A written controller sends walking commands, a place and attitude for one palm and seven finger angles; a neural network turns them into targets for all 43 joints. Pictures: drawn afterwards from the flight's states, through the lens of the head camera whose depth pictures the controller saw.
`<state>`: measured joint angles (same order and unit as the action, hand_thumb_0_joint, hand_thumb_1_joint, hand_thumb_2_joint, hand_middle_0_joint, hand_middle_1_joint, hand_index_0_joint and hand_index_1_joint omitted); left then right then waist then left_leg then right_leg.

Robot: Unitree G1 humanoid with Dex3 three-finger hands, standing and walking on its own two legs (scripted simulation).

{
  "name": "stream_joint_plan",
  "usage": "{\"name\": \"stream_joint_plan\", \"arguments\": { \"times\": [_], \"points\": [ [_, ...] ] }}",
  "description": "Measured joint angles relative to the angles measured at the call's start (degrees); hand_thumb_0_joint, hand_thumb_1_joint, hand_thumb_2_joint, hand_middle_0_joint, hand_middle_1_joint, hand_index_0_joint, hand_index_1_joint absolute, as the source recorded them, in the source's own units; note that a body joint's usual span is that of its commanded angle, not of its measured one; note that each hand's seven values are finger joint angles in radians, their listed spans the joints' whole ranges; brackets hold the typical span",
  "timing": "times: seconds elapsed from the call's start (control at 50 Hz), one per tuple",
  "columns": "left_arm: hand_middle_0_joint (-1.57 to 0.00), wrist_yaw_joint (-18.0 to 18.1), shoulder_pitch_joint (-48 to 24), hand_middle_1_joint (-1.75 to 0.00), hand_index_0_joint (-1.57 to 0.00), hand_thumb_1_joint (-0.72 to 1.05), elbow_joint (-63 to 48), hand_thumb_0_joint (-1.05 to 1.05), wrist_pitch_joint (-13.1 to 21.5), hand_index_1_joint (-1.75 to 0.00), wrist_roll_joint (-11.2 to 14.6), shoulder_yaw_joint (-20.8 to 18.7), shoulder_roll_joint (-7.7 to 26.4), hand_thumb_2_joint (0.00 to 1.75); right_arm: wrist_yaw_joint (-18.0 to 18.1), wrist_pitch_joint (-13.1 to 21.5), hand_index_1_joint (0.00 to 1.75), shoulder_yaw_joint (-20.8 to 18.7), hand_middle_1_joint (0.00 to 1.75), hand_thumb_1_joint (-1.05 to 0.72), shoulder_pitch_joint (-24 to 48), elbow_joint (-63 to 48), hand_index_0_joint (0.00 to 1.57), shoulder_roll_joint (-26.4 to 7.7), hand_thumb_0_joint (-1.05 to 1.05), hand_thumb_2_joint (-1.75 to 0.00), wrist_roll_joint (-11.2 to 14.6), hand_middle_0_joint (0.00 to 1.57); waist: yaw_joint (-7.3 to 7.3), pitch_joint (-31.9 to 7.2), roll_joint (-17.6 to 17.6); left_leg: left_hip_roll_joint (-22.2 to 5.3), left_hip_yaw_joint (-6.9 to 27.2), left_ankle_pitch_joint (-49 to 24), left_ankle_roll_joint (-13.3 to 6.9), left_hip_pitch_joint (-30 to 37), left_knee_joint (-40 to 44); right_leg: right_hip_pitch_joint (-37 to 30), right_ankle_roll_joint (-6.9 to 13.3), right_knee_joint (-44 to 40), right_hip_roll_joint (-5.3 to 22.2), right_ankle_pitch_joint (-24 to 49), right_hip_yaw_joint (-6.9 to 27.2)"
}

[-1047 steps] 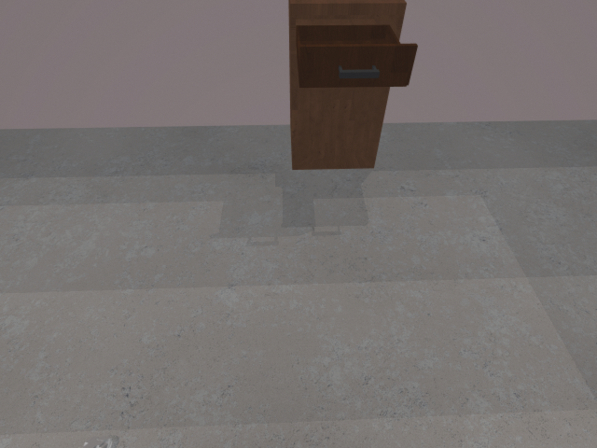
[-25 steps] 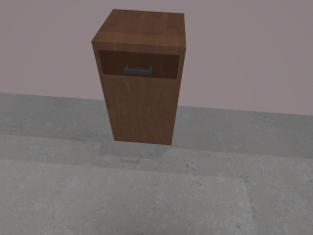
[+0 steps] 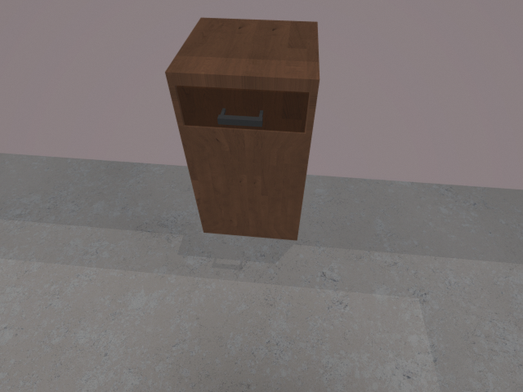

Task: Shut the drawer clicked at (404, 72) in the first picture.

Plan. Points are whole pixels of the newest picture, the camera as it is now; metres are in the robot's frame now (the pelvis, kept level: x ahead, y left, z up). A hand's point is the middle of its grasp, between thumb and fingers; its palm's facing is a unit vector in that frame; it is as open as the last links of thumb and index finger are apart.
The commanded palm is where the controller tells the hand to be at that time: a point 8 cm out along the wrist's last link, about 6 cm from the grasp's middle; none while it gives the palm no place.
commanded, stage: let the arm hang, fingers relaxed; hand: left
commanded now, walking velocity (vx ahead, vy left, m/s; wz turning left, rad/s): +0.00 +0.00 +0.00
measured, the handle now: (241, 116) +0.88 +0.12 -0.08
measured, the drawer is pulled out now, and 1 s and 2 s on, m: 0.00 0.00 0.00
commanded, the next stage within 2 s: look to check the result in 0.34 s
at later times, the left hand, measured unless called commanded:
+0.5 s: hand out of the picture -0.01 +0.16 -0.18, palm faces +0.04 -0.98 -0.18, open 7.4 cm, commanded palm none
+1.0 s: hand out of the picture +0.01 +0.16 -0.17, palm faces +0.03 -0.98 -0.19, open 7.4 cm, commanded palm none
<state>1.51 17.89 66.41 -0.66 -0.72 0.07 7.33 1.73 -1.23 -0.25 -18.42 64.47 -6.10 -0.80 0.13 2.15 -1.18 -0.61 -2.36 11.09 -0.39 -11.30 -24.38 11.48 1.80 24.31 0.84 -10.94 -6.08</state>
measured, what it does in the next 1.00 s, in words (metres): stands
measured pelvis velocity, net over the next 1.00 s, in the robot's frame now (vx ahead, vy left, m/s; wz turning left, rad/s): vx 0.01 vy -0.01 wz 0.00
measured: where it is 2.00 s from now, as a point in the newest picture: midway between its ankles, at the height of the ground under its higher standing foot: outside the picture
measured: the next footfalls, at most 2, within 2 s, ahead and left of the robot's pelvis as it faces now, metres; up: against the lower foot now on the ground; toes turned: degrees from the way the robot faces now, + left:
none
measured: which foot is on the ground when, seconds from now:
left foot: down 0.00-1.00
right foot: down 0.00-1.00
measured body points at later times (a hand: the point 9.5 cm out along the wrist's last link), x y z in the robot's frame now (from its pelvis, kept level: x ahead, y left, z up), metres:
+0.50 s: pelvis +0.00 +0.00 +0.00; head +0.01 -0.01 +0.45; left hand -0.01 +0.21 -0.16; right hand -0.04 -0.20 -0.17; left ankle +0.02 +0.11 -0.74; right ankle +0.03 -0.10 -0.74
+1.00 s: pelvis +0.01 -0.01 +0.00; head +0.03 -0.02 +0.45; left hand +0.01 +0.21 -0.16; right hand -0.01 -0.22 -0.17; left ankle +0.02 +0.11 -0.74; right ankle +0.03 -0.10 -0.74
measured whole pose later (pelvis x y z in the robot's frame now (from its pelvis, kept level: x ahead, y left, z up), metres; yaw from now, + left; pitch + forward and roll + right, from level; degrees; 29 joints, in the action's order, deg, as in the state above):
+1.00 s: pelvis +0.01 -0.01 +0.00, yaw +0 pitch -2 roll +0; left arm 1.7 15.0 65.8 0.2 -0.8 -0.9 7.8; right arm 2.1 -0.5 -1.1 -16.8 65.0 -6.8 -0.8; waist -0.3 3.0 -0.9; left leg -1.4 -2.4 11.7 0.5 -10.0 -23.3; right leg 10.3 2.4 23.4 0.0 -11.6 -6.0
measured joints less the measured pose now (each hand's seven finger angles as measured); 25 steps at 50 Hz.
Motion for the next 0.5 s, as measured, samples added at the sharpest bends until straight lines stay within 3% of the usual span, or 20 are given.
{"name": "stream_joint_plan", "arguments": {
  "times": [0.2, 0.5],
  "points": [
    [-0.21, 0.29, -1.99, -0.32, -0.21, 0.93, -1.25, 0.02, 0.04, -0.31, -0.17, -0.85, -0.09, 0.9, 0.2, 0.2, 0.3, -0.48, 0.3, -0.91, -1.87, 0.22, 0.2, 1.24, 0.0, -0.9, -0.34, 0.2, -0.86, -0.88, 0.5, -0.17, -0.35, 0.11, 0.13, -0.63, -0.41, 0.99, 0.18, 0.85, -0.12, -0.2, 0.35],
    [-0.2, 0.33, -1.01, -0.3, -0.2, 0.91, -0.89, 0.01, 0.37, -0.3, 0.02, -1.06, -0.38, 0.9, 0.4, 0.4, 0.3, -0.76, 0.3, -0.91, -1.84, 0.5, 0.2, 0.63, 0.0, -0.9, -0.11, 0.2, -0.7, 0.34, 0.48, -0.26, -0.16, 0.32, 0.35, -0.41, -0.2, 0.76, 0.33, 0.73, -0.23, -0.55, 0.19]
  ]
}}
